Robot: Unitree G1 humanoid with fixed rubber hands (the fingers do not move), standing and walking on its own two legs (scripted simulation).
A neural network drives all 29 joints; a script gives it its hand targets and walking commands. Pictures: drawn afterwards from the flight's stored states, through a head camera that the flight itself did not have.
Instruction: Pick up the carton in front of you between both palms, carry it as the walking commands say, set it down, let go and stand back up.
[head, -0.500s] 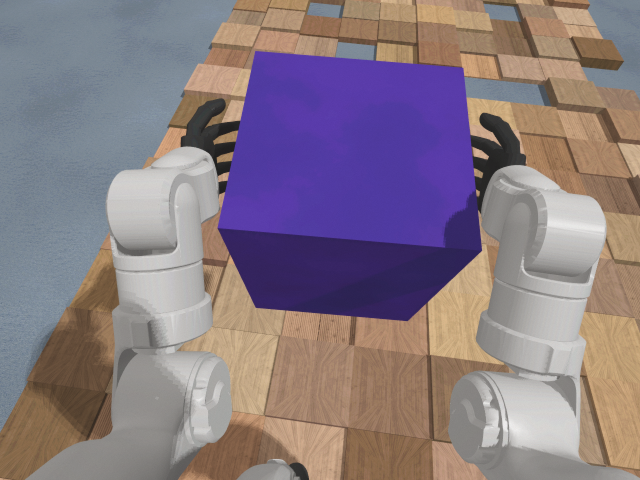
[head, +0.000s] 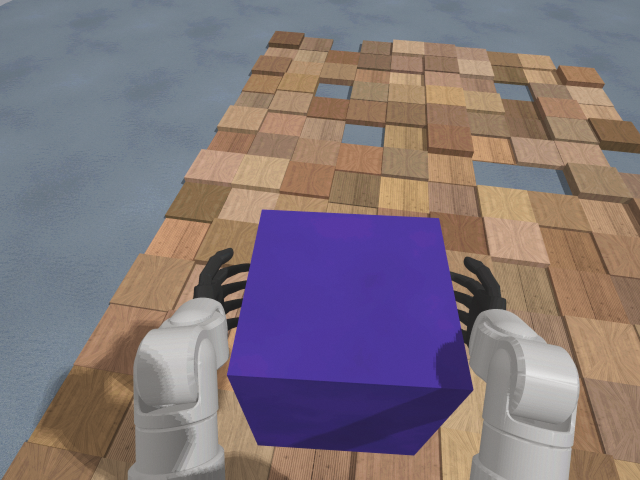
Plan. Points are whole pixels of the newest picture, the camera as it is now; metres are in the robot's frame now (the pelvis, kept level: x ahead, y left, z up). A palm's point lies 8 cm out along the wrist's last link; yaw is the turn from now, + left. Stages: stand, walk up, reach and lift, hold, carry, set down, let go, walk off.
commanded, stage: carry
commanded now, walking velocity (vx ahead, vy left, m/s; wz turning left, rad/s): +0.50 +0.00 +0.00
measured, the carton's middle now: (342, 339) +0.30 +0.01 +0.02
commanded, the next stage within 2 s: none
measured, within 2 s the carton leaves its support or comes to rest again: neither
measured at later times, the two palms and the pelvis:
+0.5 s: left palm (246, 156) +0.58 +0.18 +0.09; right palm (432, 175) +0.55 -0.12 +0.09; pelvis +0.30 +0.05 +0.01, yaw -4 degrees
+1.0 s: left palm (282, 69) +0.92 +0.16 +0.08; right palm (415, 74) +0.94 -0.13 +0.07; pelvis +0.63 +0.01 -0.01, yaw +0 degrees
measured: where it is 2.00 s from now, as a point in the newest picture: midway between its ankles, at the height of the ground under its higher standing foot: (327, 215)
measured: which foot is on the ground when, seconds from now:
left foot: up 0.00-0.28, down 0.30-0.72, up 0.74-1.00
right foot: down 0.00-0.36, up 0.38-0.70, down 0.72-1.00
